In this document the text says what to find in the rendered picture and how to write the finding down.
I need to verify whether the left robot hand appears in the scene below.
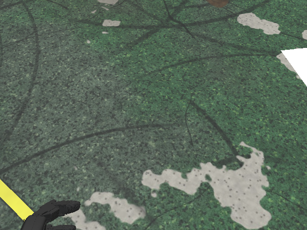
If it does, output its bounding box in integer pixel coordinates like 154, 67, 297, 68
20, 199, 81, 230

